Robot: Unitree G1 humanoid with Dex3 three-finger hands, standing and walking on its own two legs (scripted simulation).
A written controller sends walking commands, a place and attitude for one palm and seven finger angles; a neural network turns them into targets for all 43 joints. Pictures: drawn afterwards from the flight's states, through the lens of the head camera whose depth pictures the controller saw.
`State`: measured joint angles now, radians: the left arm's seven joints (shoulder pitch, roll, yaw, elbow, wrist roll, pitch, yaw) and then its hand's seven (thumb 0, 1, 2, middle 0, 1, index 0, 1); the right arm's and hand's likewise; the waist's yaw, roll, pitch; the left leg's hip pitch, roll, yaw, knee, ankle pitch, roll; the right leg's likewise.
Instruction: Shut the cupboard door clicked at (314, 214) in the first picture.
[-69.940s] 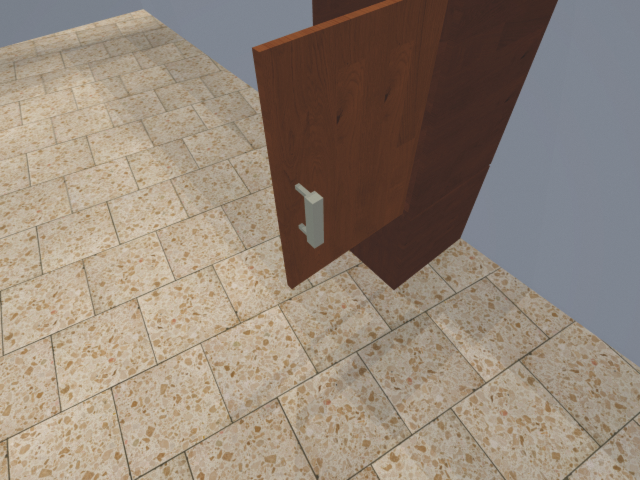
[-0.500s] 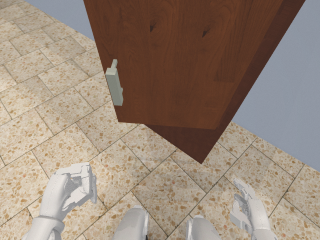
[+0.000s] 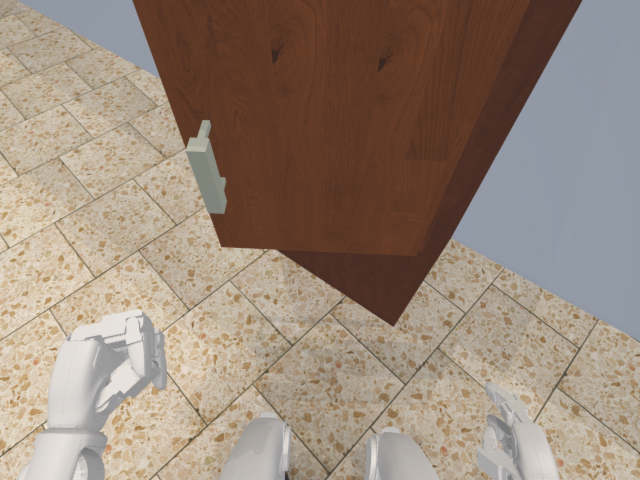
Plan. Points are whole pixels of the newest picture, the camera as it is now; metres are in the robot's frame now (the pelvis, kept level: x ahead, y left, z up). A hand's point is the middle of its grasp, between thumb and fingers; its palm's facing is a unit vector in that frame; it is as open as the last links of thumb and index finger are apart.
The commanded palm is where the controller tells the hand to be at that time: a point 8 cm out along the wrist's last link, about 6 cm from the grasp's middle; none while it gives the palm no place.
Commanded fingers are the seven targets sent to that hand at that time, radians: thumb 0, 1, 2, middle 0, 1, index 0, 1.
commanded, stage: raise the hand and make a fist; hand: left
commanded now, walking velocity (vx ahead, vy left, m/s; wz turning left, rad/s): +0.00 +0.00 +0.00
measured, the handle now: (211, 168) +0.52 +0.20 +0.04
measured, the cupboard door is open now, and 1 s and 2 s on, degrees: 34 34 30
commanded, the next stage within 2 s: bring the fist close to the handle in 0.02 s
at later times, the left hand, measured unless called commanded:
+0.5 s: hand (197, 314) +0.30 +0.17 +0.04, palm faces -0.06 -1.00 -0.02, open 3.1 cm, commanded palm +0.29 +0.23 +0.05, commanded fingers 0.00 0.90 0.90 -1.30 -1.50 -1.30 -1.50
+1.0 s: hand (212, 235) +0.39 +0.17 +0.06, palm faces +0.02 -1.00 -0.04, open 3.1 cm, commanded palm +0.38 +0.21 +0.05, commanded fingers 0.00 0.90 0.90 -1.30 -1.50 -1.30 -1.50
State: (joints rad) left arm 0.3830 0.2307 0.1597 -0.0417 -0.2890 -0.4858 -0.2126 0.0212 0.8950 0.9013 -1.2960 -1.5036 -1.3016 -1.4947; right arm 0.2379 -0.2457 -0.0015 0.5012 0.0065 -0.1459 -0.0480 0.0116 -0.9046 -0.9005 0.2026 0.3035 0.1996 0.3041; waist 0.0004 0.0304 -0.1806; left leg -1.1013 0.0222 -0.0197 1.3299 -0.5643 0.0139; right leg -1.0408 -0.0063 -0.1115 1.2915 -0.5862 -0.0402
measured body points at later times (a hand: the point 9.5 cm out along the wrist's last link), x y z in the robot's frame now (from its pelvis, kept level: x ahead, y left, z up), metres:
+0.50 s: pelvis +0.00 +0.00 +0.00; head +0.10 +0.01 +0.44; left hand +0.29 +0.22 +0.04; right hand +0.17 -0.24 -0.09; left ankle +0.04 +0.11 -0.62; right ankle +0.02 -0.10 -0.62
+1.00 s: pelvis +0.00 +0.01 +0.01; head +0.11 +0.02 +0.45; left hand +0.39 +0.22 +0.06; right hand +0.13 -0.25 -0.10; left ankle +0.04 +0.11 -0.62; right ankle +0.02 -0.10 -0.62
